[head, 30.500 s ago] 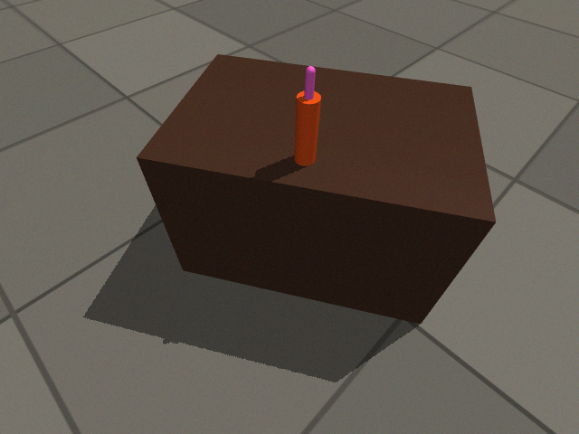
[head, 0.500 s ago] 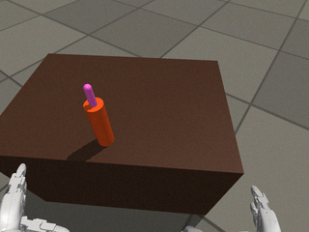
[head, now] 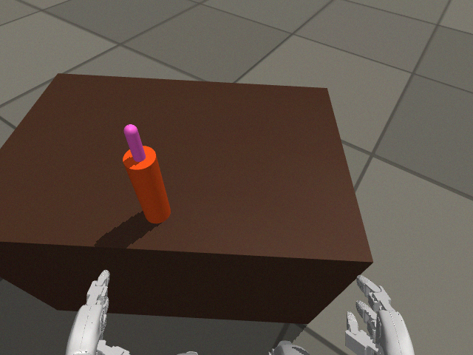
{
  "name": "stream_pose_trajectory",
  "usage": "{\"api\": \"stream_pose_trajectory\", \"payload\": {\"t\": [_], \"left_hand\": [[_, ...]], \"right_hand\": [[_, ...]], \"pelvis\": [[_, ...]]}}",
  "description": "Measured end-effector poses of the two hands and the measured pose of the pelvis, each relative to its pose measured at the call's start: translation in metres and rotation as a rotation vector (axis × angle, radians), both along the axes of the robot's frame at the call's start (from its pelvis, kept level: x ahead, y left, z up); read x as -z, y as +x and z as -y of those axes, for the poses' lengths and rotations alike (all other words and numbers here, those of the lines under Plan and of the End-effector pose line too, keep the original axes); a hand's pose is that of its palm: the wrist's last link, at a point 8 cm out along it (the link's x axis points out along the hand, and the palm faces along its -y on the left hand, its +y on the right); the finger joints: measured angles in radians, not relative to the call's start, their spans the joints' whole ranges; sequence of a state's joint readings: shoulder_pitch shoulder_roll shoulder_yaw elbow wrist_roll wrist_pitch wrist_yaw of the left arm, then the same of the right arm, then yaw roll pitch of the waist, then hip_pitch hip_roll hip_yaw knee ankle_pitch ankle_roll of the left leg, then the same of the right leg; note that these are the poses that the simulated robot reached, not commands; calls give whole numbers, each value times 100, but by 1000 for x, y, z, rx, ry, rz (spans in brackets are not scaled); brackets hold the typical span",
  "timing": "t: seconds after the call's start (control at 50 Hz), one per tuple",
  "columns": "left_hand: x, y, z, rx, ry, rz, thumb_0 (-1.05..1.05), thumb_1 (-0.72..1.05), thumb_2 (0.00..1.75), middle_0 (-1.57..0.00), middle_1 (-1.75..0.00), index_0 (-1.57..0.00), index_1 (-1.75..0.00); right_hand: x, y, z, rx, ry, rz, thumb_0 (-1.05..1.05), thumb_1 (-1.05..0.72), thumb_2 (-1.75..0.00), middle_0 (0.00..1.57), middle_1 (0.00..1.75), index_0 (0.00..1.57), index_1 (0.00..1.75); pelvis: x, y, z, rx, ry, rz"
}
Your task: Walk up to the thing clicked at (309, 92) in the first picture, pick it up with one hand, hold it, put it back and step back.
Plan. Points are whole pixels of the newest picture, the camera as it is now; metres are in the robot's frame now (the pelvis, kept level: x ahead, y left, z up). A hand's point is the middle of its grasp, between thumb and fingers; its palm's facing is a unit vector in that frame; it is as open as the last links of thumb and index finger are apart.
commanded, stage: home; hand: left
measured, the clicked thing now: (146, 177) +0.43 +0.19 +0.01
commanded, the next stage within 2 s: none
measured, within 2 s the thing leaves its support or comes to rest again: neither
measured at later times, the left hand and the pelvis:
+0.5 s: hand (132, 331) +0.17 +0.17 -0.05, palm faces +0.11 -0.97 -0.22, open 17.4 cm; pelvis +0.00 +0.00 +0.00, yaw +0 degrees
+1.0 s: hand (133, 327) +0.18 +0.17 -0.05, palm faces +0.11 -0.97 -0.22, open 17.4 cm; pelvis +0.01 +0.00 -0.01, yaw +0 degrees
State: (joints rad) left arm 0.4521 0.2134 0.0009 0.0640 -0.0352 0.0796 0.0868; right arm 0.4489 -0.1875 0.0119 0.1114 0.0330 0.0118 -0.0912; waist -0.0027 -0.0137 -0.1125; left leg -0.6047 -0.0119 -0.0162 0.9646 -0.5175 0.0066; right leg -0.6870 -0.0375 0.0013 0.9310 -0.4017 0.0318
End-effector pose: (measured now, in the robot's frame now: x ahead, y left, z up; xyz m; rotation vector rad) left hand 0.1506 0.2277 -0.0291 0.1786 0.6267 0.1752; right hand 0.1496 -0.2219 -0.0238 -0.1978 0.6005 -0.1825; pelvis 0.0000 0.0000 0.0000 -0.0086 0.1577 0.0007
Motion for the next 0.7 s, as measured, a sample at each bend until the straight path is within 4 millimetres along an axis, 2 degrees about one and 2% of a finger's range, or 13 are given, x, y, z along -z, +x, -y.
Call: {"api": "stream_pose_trajectory", "payload": {"t": [0.22, 0.7], "left_hand": [[2, 0, 1, -4, -4, -18, -1, -55, 5, -5, -5, -5, -5], [2, 2, 8, -9, 1, -22, -1, -52, 6, -5, -6, -5, -5]], "right_hand": [[0, 3, 0, -13, 1, 0, 1, -88, -89, 21, 30, 20, 30], [0, 5, 8, -6, -6, 2, 1, -89, -89, 21, 30, 20, 30]], "pelvis": [[2, 3, -1, 0, 3, -7], [4, 5, 6, -2, 5, -22]]}}
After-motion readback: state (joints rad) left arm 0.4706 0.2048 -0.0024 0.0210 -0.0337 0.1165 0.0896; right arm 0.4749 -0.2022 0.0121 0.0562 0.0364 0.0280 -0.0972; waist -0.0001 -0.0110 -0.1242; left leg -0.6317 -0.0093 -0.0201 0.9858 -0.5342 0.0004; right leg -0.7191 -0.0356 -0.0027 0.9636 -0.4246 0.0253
